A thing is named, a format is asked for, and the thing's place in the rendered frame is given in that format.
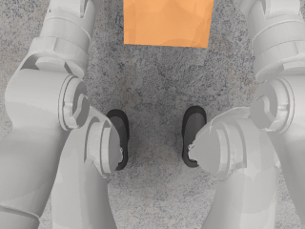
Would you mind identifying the right robot forearm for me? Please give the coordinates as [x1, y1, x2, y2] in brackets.
[239, 0, 305, 83]

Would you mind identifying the robot left upper arm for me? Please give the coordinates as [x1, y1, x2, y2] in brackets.
[0, 69, 91, 229]

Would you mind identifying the robot foot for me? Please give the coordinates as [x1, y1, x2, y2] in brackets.
[106, 109, 130, 171]
[181, 106, 207, 168]

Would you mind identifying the left robot forearm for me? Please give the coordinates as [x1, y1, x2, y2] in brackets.
[5, 0, 103, 113]

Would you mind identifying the left robot foot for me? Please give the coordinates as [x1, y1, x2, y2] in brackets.
[106, 109, 130, 171]

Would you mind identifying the robot right upper arm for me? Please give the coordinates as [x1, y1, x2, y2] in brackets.
[250, 75, 305, 226]

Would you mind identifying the right robot foot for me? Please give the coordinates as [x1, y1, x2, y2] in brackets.
[181, 106, 207, 168]

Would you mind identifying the carton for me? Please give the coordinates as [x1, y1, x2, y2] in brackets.
[123, 0, 214, 48]

